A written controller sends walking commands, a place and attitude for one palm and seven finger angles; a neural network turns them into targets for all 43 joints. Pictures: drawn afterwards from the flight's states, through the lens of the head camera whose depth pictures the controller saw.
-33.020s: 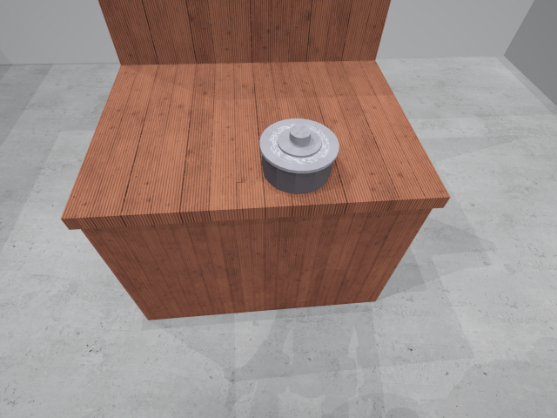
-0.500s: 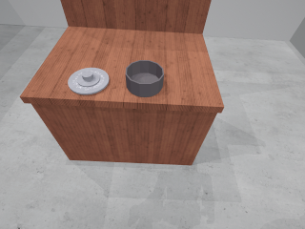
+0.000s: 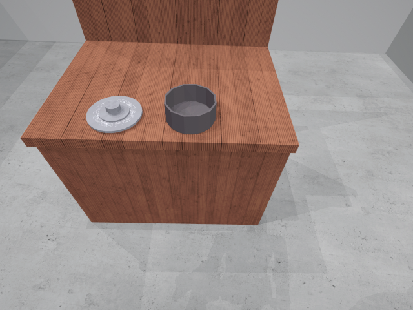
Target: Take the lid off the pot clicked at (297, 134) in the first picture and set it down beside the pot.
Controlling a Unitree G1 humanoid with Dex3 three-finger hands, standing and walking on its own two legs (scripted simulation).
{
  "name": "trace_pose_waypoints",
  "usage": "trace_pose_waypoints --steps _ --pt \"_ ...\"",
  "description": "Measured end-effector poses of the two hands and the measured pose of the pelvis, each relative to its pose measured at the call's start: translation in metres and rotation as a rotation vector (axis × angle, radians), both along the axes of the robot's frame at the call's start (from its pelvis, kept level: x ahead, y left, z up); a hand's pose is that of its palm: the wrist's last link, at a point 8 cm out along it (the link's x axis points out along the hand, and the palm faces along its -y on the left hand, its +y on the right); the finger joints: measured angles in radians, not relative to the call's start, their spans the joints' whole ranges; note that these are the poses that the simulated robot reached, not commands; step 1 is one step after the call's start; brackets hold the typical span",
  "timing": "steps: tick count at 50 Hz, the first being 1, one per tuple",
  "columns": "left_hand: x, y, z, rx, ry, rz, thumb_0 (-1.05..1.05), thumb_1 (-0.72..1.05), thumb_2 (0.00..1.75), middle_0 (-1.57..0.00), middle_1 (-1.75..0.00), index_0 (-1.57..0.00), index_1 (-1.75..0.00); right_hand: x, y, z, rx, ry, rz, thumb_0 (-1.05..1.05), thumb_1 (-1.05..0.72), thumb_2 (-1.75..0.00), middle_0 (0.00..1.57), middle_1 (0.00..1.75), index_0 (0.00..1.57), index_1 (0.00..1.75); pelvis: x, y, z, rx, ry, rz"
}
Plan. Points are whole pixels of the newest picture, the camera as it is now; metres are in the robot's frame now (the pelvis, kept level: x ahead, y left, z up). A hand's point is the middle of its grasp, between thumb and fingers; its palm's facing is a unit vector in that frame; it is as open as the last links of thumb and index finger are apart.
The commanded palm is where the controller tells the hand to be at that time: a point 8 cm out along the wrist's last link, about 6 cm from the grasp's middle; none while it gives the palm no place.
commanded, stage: look to check the result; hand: left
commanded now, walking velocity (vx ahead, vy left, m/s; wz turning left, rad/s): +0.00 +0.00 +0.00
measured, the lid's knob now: (112, 106) +0.70 +0.33 -0.06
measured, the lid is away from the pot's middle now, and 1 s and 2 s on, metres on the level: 0.25 0.25 0.25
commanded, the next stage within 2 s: stand and wait in 0.40 s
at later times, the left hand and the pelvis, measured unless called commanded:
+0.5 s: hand out of the picture -0.03 +0.16 -0.17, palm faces +0.05 -0.99 -0.16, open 7.3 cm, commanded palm none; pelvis -0.02 +0.00 +0.01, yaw +0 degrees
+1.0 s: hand out of the picture -0.04 +0.17 -0.17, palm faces +0.05 -0.98 -0.17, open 7.4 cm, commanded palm none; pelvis -0.03 +0.01 +0.01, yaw +1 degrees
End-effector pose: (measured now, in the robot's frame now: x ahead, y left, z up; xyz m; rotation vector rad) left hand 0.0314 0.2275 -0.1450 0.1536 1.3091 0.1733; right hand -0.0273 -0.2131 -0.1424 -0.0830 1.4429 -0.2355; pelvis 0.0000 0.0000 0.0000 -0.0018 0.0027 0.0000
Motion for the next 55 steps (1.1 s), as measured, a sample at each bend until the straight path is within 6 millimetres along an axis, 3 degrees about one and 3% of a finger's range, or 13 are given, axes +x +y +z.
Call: trace_pose_waypoints --steps 11,26,55 --pt "-0.03 -0.001 0.003 -0.007 0.045 0.007 0.0 0.93 0.9 -0.2 -0.3 -0.2 -0.29 -0.017 0.008 0.003 0.02 0.014 0.003 0.01 -0.9 -0.9 0.2 0.3 0.2 0.3 -0.012 0.001 0.004 -0.002 -0.005 0.0" --pt "-0.073 -0.017 0.001 -0.054 0.127 0.031 0.0 0.91 0.9 -0.2 -0.3 -0.2 -0.29 -0.02 0.008 0.006 0.01 0.006 0.02 0.01 -0.91 -0.9 0.2 0.3 0.2 0.3 -0.022 0.004 0.007 -0.002 -0.006 0.003" --pt "-0.076 -0.007 0.003 -0.039 0.108 0.033 0.0 0.91 0.9 -0.2 -0.3 -0.2 -0.29 -0.032 0.018 0.006 0.025 0.015 0.022 0.0 -0.91 -0.9 0.2 0.3 0.2 0.3 -0.031 0.009 0.008 -0.003 -0.007 0.011"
